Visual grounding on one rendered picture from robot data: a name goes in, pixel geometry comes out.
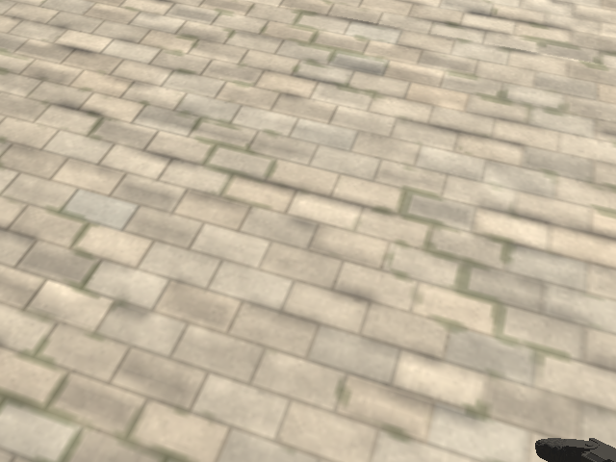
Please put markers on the robot right hand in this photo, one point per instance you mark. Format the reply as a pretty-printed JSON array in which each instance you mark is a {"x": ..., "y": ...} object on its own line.
[{"x": 573, "y": 450}]

